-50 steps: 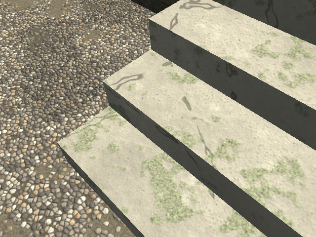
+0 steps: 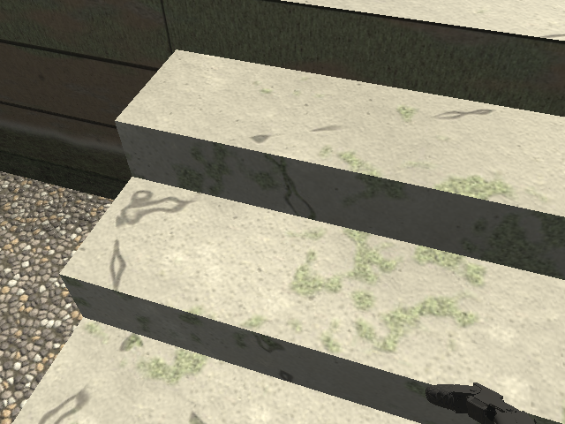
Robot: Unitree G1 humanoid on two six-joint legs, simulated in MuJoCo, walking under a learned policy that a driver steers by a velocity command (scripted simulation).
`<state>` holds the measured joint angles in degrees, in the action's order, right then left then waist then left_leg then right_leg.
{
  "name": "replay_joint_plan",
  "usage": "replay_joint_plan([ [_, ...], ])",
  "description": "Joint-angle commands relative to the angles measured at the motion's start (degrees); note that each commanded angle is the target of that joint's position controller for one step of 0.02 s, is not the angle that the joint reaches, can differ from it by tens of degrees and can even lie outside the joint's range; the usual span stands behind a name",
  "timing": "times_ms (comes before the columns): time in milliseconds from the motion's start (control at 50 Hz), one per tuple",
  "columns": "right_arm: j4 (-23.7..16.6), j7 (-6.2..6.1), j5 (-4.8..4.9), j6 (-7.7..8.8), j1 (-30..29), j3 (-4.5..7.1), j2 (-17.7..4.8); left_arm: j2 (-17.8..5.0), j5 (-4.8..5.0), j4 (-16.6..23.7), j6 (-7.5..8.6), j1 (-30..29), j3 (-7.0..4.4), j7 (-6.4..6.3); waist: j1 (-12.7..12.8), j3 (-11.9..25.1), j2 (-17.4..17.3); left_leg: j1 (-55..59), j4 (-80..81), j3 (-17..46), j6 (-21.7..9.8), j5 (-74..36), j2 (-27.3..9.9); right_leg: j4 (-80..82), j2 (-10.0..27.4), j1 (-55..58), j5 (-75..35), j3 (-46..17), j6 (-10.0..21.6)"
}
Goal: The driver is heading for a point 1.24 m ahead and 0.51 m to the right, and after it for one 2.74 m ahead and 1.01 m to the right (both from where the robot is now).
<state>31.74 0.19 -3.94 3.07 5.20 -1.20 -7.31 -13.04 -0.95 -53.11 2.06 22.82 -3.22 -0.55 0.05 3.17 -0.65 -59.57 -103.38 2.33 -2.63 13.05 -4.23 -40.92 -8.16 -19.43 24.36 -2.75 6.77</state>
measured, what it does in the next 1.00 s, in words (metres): climbs, turning right: left foot 0.17 m higher, then right foot 0.17 m higher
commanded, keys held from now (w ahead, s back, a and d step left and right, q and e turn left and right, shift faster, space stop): w+e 0.96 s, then w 0.04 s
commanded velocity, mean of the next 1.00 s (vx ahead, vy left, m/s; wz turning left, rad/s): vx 0.50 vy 0.00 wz -0.59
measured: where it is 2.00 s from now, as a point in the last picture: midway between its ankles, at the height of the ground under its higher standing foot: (502, 13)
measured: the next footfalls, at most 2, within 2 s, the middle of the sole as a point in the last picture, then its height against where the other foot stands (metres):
left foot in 0.26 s outside the picture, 0.17 m higher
right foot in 0.80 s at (393, 300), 0.17 m higher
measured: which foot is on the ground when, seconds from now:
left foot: up 0.00-0.24, down 0.26-0.82, up 0.84-1.00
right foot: down 0.00-0.28, up 0.30-0.78, down 0.80-1.00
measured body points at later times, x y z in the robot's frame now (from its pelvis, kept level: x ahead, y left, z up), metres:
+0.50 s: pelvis +0.32 +0.06 +0.15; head +0.32 +0.06 +0.60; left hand +0.60 +0.20 +0.10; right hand +0.29 -0.20 +0.02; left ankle +0.36 +0.14 -0.55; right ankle +0.28 -0.05 -0.31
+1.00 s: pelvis +0.58 -0.10 +0.31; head +0.61 -0.10 +0.76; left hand +0.81 +0.07 +0.18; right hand +0.63 -0.39 +0.25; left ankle +0.60 +0.05 -0.13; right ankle +0.59 -0.15 -0.38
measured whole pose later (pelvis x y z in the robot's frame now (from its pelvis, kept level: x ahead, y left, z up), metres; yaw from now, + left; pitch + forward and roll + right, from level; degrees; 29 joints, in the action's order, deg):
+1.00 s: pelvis +0.58 -0.10 +0.31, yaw -35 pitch +3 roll -2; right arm 33.6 0.2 -3.3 6.1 6.3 1.9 -9.1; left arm -13.7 -1.3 -47.7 2.0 15.5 -5.1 -0.4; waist -1.1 1.5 -0.5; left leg -48.1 -117.0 4.6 -3.5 8.0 -1.4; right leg -47.8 -10.5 -31.0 20.3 2.9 7.9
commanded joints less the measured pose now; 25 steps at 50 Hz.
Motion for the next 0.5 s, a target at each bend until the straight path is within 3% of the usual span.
replay_joint_plan([
  [20, -3.71, 0.14, -0.15, -0.06, -3.33, 0.24, -1.63, -4.13, 0.31, 3.40, 2.58, 0.79, -0.63, -0.74, 0.90, -4.19, 3.88, -8.13, -0.29, -6.62, 0.11, 0.27, 0.85, 20.14, 10.74, 1.91, -21.57, -18.03, 8.57],
  [60, -5.79, 0.09, -0.56, 0.40, -8.18, -0.19, 0.51, -6.58, -0.62, 2.02, 3.33, 7.43, -1.45, -1.16, 4.39, -2.44, 7.27, -24.63, -14.72, -5.19, -0.72, 8.40, 0.46, 20.76, 15.17, 17.34, -21.13, -24.11, 11.08],
  [80, -7.91, 0.12, -0.58, 0.58, -12.13, -0.40, 0.66, -7.55, -0.63, 1.64, 3.76, 9.45, -1.89, -1.13, 5.44, -3.23, 6.27, -30.63, -15.85, -3.69, -1.15, 12.90, -0.31, 21.17, 16.43, 22.05, -18.13, -24.89, 10.66],
  [100, -10.91, 0.19, -0.91, 0.86, -19.00, -1.46, 1.82, -7.21, -0.18, 0.78, 3.70, 11.23, -1.76, -1.20, 7.10, -5.43, 5.15, -32.71, -9.35, -5.02, -1.14, 16.47, -0.80, 24.39, 15.64, 22.67, -15.05, -24.03, 9.65],
  [120, -14.61, 0.24, -0.92, 0.87, -25.82, -2.25, 2.70, -5.36, 0.10, -0.36, 3.08, 13.89, -1.50, -1.58, 8.82, -7.16, 5.29, -31.12, -4.14, -3.77, -1.51, 19.93, -0.85, 28.37, 15.97, 20.97, -17.19, -25.09, 9.24],
  [140, -16.83, 0.51, -0.51, 0.64, -28.70, -2.40, 2.40, -5.41, -0.51, -1.03, 2.45, 14.45, -1.56, -2.31, 9.24, -8.38, 6.40, -31.22, -0.68, -3.79, -1.73, 21.76, -1.05, 31.88, 17.40, 22.09, -21.60, -24.67, 9.28],
  [160, -16.52, 1.52, -0.19, -0.02, -26.10, -2.46, 0.58, -6.57, -0.09, 0.72, 1.84, 12.30, -1.58, -2.56, 8.16, -6.25, 4.40, -18.84, 10.09, -9.08, -1.35, 17.37, -0.73, 38.36, 17.28, 18.38, -27.80, -20.65, 9.95],
  [180, -17.35, 1.79, 0.49, -0.70, -25.42, -3.17, 2.69, -4.51, 1.39, 0.72, 1.46, 10.87, -1.39, -3.09, 6.83, -4.58, 6.83, -1.30, 19.90, -7.52, -3.21, 14.94, -1.19, 42.10, 17.31, 11.06, -38.22, -18.05, 8.49],
  [200, -13.41, 1.86, 1.86, -0.73, -15.28, -2.34, 1.83, -5.25, 1.43, 5.10, 1.67, 1.47, -1.05, -2.58, 0.06, 1.25, 6.17, 21.91, 30.12, -10.75, -4.44, 10.78, 2.73, 37.70, 14.10, 2.67, -62.30, -10.25, 6.08],
  [220, -7.97, 1.03, 2.88, -0.97, 0.06, 0.45, -2.40, -9.71, 1.50, 6.94, 2.52, -0.13, -2.51, -1.64, -5.73, 13.42, 8.37, 43.56, 28.69, -10.10, -4.80, 7.04, 6.25, 26.26, 14.91, 1.60, -88.44, -10.28, 4.46],
  [240, -4.38, 0.32, 4.37, -1.51, 13.02, 2.91, -6.77, -16.08, 2.52, 8.14, 3.88, -4.12, -4.37, -0.49, -13.19, 20.82, 10.35, 51.61, 35.74, -7.11, -4.55, 5.17, 6.01, 13.80, 16.38, 7.14, -97.91, -11.03, 2.56],
  [260, -2.88, -0.39, 3.27, -1.39, 16.33, 4.56, -10.25, -15.66, 2.87, 8.54, 5.76, -4.58, -4.92, 0.72, -15.61, 23.40, 4.14, 56.30, 46.79, -3.37, -4.95, 9.46, 5.81, -0.47, 14.43, 7.88, -90.87, -11.38, 0.98],
  [280, -0.25, -0.82, 1.03, -0.24, 17.67, 6.07, -14.75, -8.61, 4.31, 11.48, 6.64, -4.38, -3.86, 2.31, -12.51, 25.20, -14.05, 65.48, 61.30, 22.47, -10.25, 17.68, -8.50, -23.21, 3.78, -9.45, -49.75, -10.38, -2.05],
  [300, -1.98, -1.51, 1.97, -1.36, 11.45, 7.01, -17.18, -6.01, 0.68, 14.39, 6.66, -4.09, -3.53, 2.83, -9.09, 28.73, -23.65, 60.08, 78.87, 48.69, -13.95, 13.88, -18.25, -50.25, -1.40, -13.67, -14.88, -9.24, -3.58],
  [320, -1.36, -1.32, 3.23, -1.91, 5.72, 6.33, -12.17, -2.47, -1.65, 15.51, 5.99, -2.78, -3.19, 2.67, -3.72, 23.66, -14.93, 52.85, 80.61, 49.16, -13.62, 25.61, -17.61, -60.08, 2.71, -17.16, -17.24, -10.36, -3.24],
  [340, 1.56, -1.49, 3.88, -1.70, 2.71, 5.01, -6.53, 0.67, -2.70, 15.03, 4.82, -2.30, -2.38, 2.28, -0.70, 12.95, -6.33, 44.19, 78.38, 41.69, -12.88, 37.28, -16.01, -63.12, 5.55, -21.25, -21.40, -5.73, -2.78],
  [360, 5.05, -1.55, 3.44, -0.79, 2.66, 4.29, -3.65, 2.70, -3.36, 16.17, 3.92, -4.36, -1.31, 1.42, 0.96, 4.42, -1.11, 37.69, 77.04, 34.05, -10.50, 37.78, -14.79, -65.64, 6.82, -25.85, -22.99, -3.96, -1.61],
  [380, 8.27, -1.22, 2.36, 0.50, 4.37, 3.68, -1.42, 4.59, -3.18, 18.11, 3.50, -7.06, -0.22, 1.10, 2.15, 1.15, -0.50, 33.48, 77.58, 29.04, -9.80, 31.20, -14.47, -72.13, 6.59, -29.08, -22.48, -3.91, -0.23],
  [420, 14.89, -0.37, 0.97, 2.33, 8.56, 3.54, -0.24, 6.24, -1.40, 19.67, 1.52, -10.79, 1.06, 0.34, 2.87, -3.48, 0.37, 32.39, 80.64, 18.42, -8.25, 17.96, -14.11, -80.31, 6.24, -36.45, -17.46, -6.32, 1.82],
  [440, 17.54, 0.18, 1.30, 3.13, 11.30, 3.83, -0.61, 8.63, -1.28, 20.68, 0.96, -10.46, 2.10, 0.11, 4.17, -4.83, -0.23, 34.52, 81.37, 14.06, -6.66, 12.11, -13.34, -80.39, 7.59, -41.06, -16.77, -7.30, 1.98],
  [460, 19.35, 0.57, 1.62, 3.94, 12.25, 3.62, 0.18, 8.68, -0.71, 20.46, 0.33, -11.21, 2.28, -0.07, 4.61, -6.28, -0.12, 35.50, 82.44, 9.65, -5.71, 8.59, -13.20, -79.77, 7.61, -44.30, -15.09, -8.72, 1.89],
  [480, 18.86, 0.49, 1.87, 4.43, 11.12, 3.57, -0.43, 6.81, -0.29, 19.98, -0.21, -10.68, 1.93, 0.01, 5.38, -6.88, 0.95, 34.78, 83.77, 5.03, -4.85, 6.42, -12.90, -73.47, 8.10, -43.41, -16.58, -9.04, 1.25],
  [500, 19.08, 0.50, 1.79, 4.96, 10.22, 3.45, -0.80, 5.15, -0.55, 20.18, -0.61, -13.25, 1.50, 0.10, 5.33, -7.85, 2.29, 32.67, 84.87, 0.28, -4.09, 4.30, -11.77, -69.17, 7.40, -42.11, -19.66, -7.51, 0.71],
])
